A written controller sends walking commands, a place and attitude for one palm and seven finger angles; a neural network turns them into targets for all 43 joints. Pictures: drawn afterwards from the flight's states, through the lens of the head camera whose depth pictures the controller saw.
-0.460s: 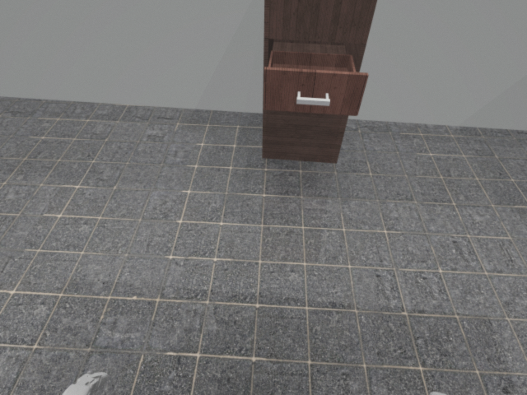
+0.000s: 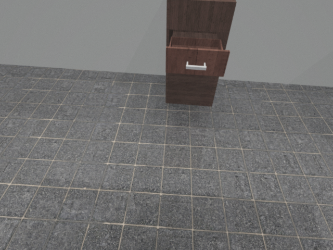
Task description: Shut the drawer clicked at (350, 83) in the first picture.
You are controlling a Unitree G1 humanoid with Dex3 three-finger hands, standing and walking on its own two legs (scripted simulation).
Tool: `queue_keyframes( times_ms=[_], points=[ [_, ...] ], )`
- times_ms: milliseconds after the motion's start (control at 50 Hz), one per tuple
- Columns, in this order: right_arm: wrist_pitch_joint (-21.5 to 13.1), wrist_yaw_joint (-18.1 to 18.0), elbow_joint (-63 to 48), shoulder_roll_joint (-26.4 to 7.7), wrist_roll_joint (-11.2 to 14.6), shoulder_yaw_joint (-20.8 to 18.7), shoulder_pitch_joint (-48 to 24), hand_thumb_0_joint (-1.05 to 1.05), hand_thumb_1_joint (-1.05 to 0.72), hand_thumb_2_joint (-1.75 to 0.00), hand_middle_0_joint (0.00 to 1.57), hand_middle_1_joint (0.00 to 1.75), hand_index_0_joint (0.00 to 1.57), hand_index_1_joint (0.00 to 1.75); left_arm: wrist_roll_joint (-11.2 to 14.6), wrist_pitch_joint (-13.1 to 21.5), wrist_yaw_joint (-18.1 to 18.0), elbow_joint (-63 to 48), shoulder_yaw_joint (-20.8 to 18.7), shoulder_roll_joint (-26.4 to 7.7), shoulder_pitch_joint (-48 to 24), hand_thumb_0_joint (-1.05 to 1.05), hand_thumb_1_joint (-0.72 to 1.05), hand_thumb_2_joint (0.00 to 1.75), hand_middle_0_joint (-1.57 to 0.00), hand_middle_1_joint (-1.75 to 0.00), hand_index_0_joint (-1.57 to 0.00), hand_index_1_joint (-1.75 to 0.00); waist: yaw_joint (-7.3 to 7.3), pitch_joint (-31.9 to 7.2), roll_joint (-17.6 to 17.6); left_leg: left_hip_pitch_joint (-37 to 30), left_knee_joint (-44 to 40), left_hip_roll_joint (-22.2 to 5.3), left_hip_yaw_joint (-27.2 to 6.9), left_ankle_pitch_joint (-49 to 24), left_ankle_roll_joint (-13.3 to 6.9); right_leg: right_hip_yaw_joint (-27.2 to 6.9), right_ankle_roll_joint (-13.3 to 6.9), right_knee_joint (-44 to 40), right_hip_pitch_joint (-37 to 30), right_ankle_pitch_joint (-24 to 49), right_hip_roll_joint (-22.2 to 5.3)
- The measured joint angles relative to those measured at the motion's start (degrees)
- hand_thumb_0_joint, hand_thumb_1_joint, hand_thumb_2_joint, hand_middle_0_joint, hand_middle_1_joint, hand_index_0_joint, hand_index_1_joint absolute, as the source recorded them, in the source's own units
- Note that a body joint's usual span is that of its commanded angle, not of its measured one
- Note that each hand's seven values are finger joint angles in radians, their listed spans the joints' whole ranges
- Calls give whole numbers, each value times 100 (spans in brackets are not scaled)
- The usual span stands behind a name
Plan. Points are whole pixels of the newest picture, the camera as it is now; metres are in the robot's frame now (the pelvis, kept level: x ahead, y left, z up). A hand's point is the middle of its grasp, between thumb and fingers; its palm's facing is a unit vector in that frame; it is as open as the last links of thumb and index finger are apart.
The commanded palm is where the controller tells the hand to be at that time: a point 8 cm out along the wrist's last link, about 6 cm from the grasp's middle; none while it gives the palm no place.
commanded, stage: stand and wait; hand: left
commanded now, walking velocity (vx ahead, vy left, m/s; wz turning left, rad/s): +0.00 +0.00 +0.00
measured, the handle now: (196, 65) +1.18 -0.11 -0.18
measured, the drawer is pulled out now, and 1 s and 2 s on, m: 0.27 0.27 0.27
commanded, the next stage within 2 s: look at it before walking up in 0.36 s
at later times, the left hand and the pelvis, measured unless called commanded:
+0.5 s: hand out of the picture +0.06 +0.24 -0.15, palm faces -0.03 -0.94 -0.34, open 7.3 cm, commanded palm none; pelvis -0.02 -0.01 +0.00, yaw -1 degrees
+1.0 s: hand out of the picture +0.05 +0.24 -0.15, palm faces -0.03 -0.94 -0.34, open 7.3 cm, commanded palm none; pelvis -0.01 -0.01 +0.00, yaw -1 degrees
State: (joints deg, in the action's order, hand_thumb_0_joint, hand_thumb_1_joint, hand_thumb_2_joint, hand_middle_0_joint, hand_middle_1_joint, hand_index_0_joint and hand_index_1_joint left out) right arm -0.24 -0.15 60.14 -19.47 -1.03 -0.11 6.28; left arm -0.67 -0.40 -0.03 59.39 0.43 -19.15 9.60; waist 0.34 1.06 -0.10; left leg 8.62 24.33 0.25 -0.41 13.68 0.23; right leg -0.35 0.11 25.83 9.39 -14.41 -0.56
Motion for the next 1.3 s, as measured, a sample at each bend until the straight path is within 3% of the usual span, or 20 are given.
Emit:
queue_keyframes(
  times_ms=[500, 1120, 1300],
  points=[
    [-31, 15, 428, 30, 13, 18, 230, 1, -91, -90, 20, 30, 20, 30, 11, 59, 2, 280, -7, 4, -124, 0, 91, 90, -21, -30, -20, -30, -76, -33, 17, -6, -234, -107, 31, -259, 82, -30, -72, -241, 15, 287, 106],
    [-49, -1, 429, 33, 24, 22, 111, 1, -91, -90, 20, 30, 20, 30, 3, 66, -8, 361, -17, -5, -37, 0, 91, 90, -21, -30, -20, -30, -19, 18, -2, -54, -351, -119, 59, -280, 80, -60, -64, -377, -30, 330, 117],
    [-2, 11, 199, 396, -51, -58, 552, 1, -91, -90, 20, 30, 20, 30, -44, -134, 101, 167, -122, 344, 626, 0, 91, 90, -20, -30, -20, -30, 77, -228, -38, 87, 367, -272, 450, 394, 41, -426, -148, 476, 330, -386, 290]
  ],
)
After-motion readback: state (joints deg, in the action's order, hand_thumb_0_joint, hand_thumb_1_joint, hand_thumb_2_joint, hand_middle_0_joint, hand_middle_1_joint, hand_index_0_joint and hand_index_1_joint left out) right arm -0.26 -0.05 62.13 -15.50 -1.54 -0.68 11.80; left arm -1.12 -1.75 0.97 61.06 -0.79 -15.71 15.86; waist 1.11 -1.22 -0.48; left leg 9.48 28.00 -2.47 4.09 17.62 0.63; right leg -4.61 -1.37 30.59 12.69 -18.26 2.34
